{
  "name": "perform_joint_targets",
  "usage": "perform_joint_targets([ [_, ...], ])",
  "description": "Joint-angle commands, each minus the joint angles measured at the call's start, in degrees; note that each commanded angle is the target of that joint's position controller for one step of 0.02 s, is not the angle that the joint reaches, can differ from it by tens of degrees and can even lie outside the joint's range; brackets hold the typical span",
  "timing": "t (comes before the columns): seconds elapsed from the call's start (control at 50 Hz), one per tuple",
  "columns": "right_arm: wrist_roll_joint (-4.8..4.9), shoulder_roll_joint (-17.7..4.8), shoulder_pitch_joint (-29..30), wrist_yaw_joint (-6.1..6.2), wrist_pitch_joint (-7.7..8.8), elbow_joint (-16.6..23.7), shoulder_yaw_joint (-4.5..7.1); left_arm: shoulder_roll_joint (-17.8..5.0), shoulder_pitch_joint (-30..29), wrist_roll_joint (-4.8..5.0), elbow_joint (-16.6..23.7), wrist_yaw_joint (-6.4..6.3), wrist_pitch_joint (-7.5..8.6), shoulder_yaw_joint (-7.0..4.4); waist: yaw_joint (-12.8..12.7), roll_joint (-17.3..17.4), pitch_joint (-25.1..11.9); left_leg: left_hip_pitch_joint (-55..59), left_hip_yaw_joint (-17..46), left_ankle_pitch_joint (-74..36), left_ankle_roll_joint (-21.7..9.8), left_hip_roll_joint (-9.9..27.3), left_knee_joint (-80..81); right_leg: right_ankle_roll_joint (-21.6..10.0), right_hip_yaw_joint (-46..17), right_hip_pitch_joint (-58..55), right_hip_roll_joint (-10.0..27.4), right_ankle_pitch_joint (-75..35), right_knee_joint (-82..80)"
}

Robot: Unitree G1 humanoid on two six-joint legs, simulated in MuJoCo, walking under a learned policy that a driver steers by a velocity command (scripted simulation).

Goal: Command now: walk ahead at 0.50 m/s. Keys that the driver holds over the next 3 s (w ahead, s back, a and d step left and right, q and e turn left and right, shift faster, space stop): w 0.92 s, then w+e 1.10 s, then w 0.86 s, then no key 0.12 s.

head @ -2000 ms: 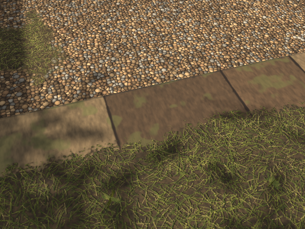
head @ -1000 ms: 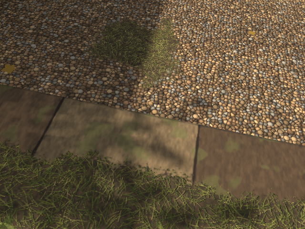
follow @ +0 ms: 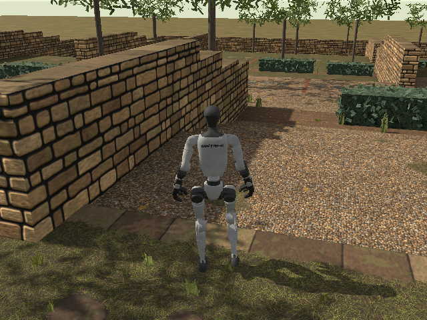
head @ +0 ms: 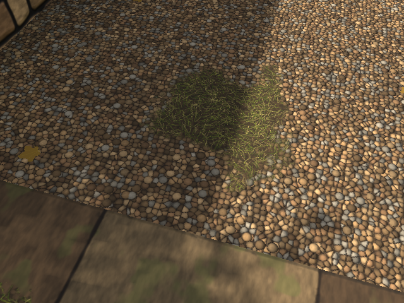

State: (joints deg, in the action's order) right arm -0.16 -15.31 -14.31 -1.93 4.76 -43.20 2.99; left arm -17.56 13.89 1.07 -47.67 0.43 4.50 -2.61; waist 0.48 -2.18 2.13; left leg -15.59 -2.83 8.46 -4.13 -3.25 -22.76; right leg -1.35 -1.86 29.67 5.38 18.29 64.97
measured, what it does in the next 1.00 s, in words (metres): walks ahead: right foot, then left foot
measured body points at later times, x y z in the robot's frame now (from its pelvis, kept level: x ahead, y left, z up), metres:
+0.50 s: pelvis +0.28 -0.07 +0.00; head +0.31 -0.09 +0.44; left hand +0.40 +0.20 -0.11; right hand +0.35 -0.35 -0.13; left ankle +0.20 +0.07 -0.65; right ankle +0.33 -0.16 -0.74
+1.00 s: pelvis +0.56 -0.02 -0.01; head +0.59 -0.01 +0.44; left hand +0.60 +0.26 -0.14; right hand +0.71 -0.29 -0.11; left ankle +0.62 +0.07 -0.74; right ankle +0.42 -0.16 -0.65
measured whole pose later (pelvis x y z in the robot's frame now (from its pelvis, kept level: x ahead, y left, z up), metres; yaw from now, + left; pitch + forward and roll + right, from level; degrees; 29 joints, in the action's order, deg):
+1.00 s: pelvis +0.56 -0.02 -0.01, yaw -1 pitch +2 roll +0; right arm 0.6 -15.6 -8.2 -2.4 5.6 -44.5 3.2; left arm -16.6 18.6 1.8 -50.2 0.4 4.3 -2.8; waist -1.2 -1.4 1.6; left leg -22.2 -3.3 9.9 -2.9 -0.9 -30.0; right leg -3.0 -2.6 18.9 0.4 24.9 64.8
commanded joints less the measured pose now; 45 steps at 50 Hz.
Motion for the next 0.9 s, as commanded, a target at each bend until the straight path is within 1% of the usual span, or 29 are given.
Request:
perform_joint_targets([
  [0.02,0.15,-7.27,1.51,0.19,1.83,2.57,1.83,-3.05,3.14,-0.58,2.70,-0.47,-0.85,-0.93,-2.17,6.30,-2.42,3.11,14.47,-6.97,-10.92,15.50,15.16,1.42,-1.73,5.23,3.62,-5.55,-3.39],
  [0.08,0.18,-8.20,-0.78,1.03,1.58,0.91,2.04,-2.61,-3.08,-1.07,4.70,-0.39,-0.67,-0.78,-0.61,5.01,-0.33,4.57,10.86,-8.42,-10.11,14.44,16.33,2.54,-1.49,8.87,3.70,-15.55,-13.55],
  [0.14,0.58,-9.31,-3.14,1.51,1.05,-0.46,2.19,-1.43,-9.06,-0.88,6.24,0.31,0.08,-0.26,1.67,4.76,0.75,5.48,7.26,-8.35,-8.23,13.00,16.10,2.39,0.38,6.55,1.69,-24.04,-24.82],
  [0.2,1.07,-10.38,-6.79,1.63,0.36,-2.48,2.41,-1.49,-14.20,-0.31,8.17,1.16,0.49,-0.04,3.82,4.83,1.79,9.61,7.51,-6.66,-8.02,14.75,14.70,1.91,1.05,6.29,0.26,-24.79,-30.41],
  [0.24,1.25,-10.61,-8.11,1.79,-0.32,-3.57,2.55,-2.12,-16.21,-0.17,9.46,1.85,0.72,-0.15,4.06,5.17,2.29,14.09,8.30,-7.73,-7.52,16.68,12.49,0.73,0.70,7.71,-0.27,-21.56,-32.96],
  [0.3,1.48,-11.43,-7.76,2.22,-1.36,-4.42,2.92,-3.66,-13.94,-0.25,9.74,2.49,1.05,-0.69,1.90,6.66,0.73,18.78,9.05,-15.82,-5.93,18.41,7.60,-1.66,1.71,3.80,-1.81,-14.66,-35.48],
  [0.32,1.52,-11.79,-6.53,2.36,-1.69,-4.33,2.96,-4.80,-9.70,-0.37,8.75,2.38,1.15,-1.38,-0.83,6.96,-1.77,18.65,7.71,-24.80,-4.90,17.17,2.53,-2.85,3.56,-2.79,-3.63,-13.87,-36.92],
  [0.34,1.24,-10.52,-6.34,2.50,-1.97,-4.22,2.42,-7.33,-1.08,-0.57,6.13,1.94,1.13,-2.81,-4.71,5.92,-7.44,15.92,5.22,-30.73,-3.33,13.99,-7.73,-4.55,4.64,-15.09,-4.85,-14.94,-36.93],
  [0.36,-0.01,-7.64,-7.13,2.71,-1.90,-2.81,1.11,-11.79,9.37,-1.11,4.31,1.33,0.95,-4.09,-8.13,-0.33,-16.51,4.84,2.24,-17.20,-0.95,10.32,-25.89,-8.34,-6.48,-32.60,5.18,-17.75,-34.83],
  [0.38,0.31,-0.74,-14.85,2.12,-0.47,-2.04,-0.81,-15.97,11.55,-1.17,3.31,1.54,0.65,-4.85,-3.88,-15.92,-22.86,-18.80,3.16,20.75,2.95,-0.69,-45.24,-17.86,-34.74,-51.26,16.99,-5.42,-41.84],
  [0.4,1.43,-6.79,-11.58,1.73,0.74,-2.92,0.37,-10.12,11.75,-0.22,3.70,1.59,0.55,-3.45,-6.70,-10.55,-22.38,-25.96,10.49,24.92,2.61,1.66,-51.99,-17.21,-40.15,-51.21,16.67,3.95,-46.98],
  [0.42,2.71,-9.60,-5.77,1.46,1.40,-1.21,1.21,-7.86,7.92,-0.38,4.29,1.35,0.59,-2.66,-6.55,-6.98,-13.68,-29.80,9.35,20.39,1.86,4.60,-52.82,-14.52,-31.54,-44.44,14.92,2.95,-47.72],
  [0.44,2.37,-9.08,-2.36,1.72,1.60,-0.48,1.04,-6.77,4.12,-0.78,4.94,1.22,0.51,-2.28,-5.01,-2.13,-9.26,-28.33,7.67,14.95,1.73,7.54,-50.20,-13.00,-25.01,-36.51,12.69,-2.28,-48.63],
  [0.46,1.38,-8.60,-0.81,1.91,1.43,-0.24,1.25,-5.26,1.32,-1.26,5.26,1.33,0.52,-1.86,-3.39,-0.97,-5.79,-26.20,7.23,11.48,2.01,9.28,-46.47,-12.45,-20.34,-29.67,10.61,-8.11,-50.11],
  [0.48,1.10,-8.08,-1.91,1.88,0.86,-0.57,1.45,-3.96,-0.15,-1.85,5.52,1.39,0.74,-1.44,-1.50,-2.11,-5.03,-22.60,7.66,9.08,2.15,10.68,-44.36,-12.00,-17.07,-25.51,8.99,-12.11,-51.67],
  [0.5,1.11,-6.99,-3.10,1.88,0.21,-0.97,1.34,-3.78,-0.48,-1.80,5.37,1.47,1.02,-1.47,-0.54,-2.71,-4.89,-20.34,7.51,7.96,2.50,11.02,-42.70,-12.25,-15.19,-23.26,8.29,-14.08,-53.26],
  [0.52,0.97,-5.97,-3.75,2.00,-0.42,-1.24,1.18,-4.09,-0.24,-1.51,4.96,1.49,1.39,-1.61,0.04,-2.47,-4.57,-19.55,7.15,7.32,2.98,11.26,-41.10,-12.71,-13.35,-21.83,7.98,-16.32,-54.47],
  [0.56,0.61,-5.17,-1.35,2.26,-1.10,-0.39,1.01,-5.41,0.64,-1.20,3.92,1.19,1.77,-2.03,0.19,-1.32,-2.67,-21.49,6.74,3.90,4.13,11.67,-36.48,-13.22,-10.14,-20.44,7.76,-19.61,-56.54],
  [0.6,0.32,-4.76,2.35,2.27,-1.07,0.72,0.88,-6.23,2.00,-1.08,2.95,0.62,1.53,-2.30,-0.60,-0.59,-1.52,-23.86,6.49,-2.37,4.86,11.83,-30.00,-12.61,-7.39,-21.43,7.05,-21.85,-57.40],
  [0.68,0.51,-3.30,10.46,1.33,-0.01,2.77,0.26,-7.20,4.71,-0.49,1.23,-0.15,0.98,-2.40,-3.36,-0.57,0.45,-20.85,4.18,-14.66,4.52,9.71,-14.90,-10.10,-1.82,-21.56,4.14,-21.15,-58.20],
  [0.72,0.90,-3.20,13.94,0.76,0.44,3.90,0.08,-7.80,7.11,-0.20,-0.17,-0.20,0.66,-2.53,-4.76,-0.66,1.00,-19.47,3.66,-16.55,4.29,8.70,-10.71,-10.08,-1.51,-23.36,4.78,-19.79,-57.79],
  [0.76,1.18,-3.59,16.62,0.15,0.73,5.05,0.13,-7.91,8.87,-0.07,-1.36,-0.19,0.15,-2.64,-5.48,-0.87,1.70,-19.73,3.36,-14.82,3.78,7.74,-8.40,-10.18,-1.71,-26.72,6.24,-20.52,-56.28],
  [0.78,1.23,-4.35,16.33,-0.32,0.99,5.28,0.39,-8.26,8.81,-0.20,-1.81,-0.34,-0.02,-2.81,-4.73,-1.57,1.59,-20.01,4.63,-14.55,2.86,8.21,-8.69,-9.97,-2.08,-28.75,7.89,-22.55,-54.66],
  [0.8,1.23,-5.01,16.17,-0.66,1.15,5.44,0.58,-8.34,8.35,0.05,-1.98,-0.55,-0.25,-2.96,-4.04,-1.83,1.38,-20.63,4.88,-11.81,1.95,8.16,-7.85,-9.51,-2.23,-31.15,8.65,-24.23,-53.08],
  [0.82,1.17,-5.81,15.34,-0.97,1.31,5.09,0.85,-8.17,8.05,-0.15,-1.88,-0.65,-0.42,-3.01,-3.47,-1.64,0.55,-19.06,4.03,-10.08,1.13,7.49,-8.54,-9.26,-2.35,-32.33,9.29,-26.96,-51.29],
  [0.84,1.14,-6.43,13.38,-1.08,1.39,4.65,1.17,-8.52,7.16,-0.08,-1.77,-0.72,-0.65,-3.14,-2.04,-2.20,-0.37,-16.16,3.41,-6.62,0.19,6.71,-8.16,-8.64,-2.38,-33.01,9.36,-31.91,-48.65],
  [0.86,1.00,-7.54,8.90,-1.02,1.47,3.36,1.83,-8.82,5.77,0.08,-1.48,-0.78,-0.93,-3.21,0.60,-2.65,-2.75,-9.86,1.55,-4.36,-0.99,4.92,-7.45,-7.97,-1.58,-32.67,8.38,-40.58,-43.13],
  [0.88,0.86,-9.75,0.57,-0.67,1.55,0.61,3.10,-7.87,5.19,-0.02,-1.18,-0.87,-1.23,-2.79,4.61,-1.13,-7.53,1.50,0.15,-5.74,-2.83,3.68,-5.63,-6.55,0.49,-29.90,5.24,-44.09,-32.49],
  [0.9,0.32,-14.85,-7.70,-0.13,1.50,-0.81,4.48,-5.37,7.95,-0.91,0.03,-0.88,-0.86,-1.68,6.21,5.77,-15.37,19.45,11.22,-7.97,-7.84,13.89,-7.06,-4.34,2.73,-17.18,1.36,-30.37,-14.82],
])
Next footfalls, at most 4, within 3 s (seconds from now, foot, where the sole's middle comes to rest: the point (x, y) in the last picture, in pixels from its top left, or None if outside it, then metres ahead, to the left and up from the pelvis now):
0.36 right None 0.37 -0.16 -0.78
0.88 left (181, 248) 0.66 0.08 -0.78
1.44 right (250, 192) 0.93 -0.19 -0.83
1.90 left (232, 127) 1.28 -0.14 -0.83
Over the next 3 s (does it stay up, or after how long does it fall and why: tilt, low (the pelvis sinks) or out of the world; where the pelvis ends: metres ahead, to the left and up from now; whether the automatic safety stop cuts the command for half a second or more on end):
stays up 1.54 -0.51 -0.06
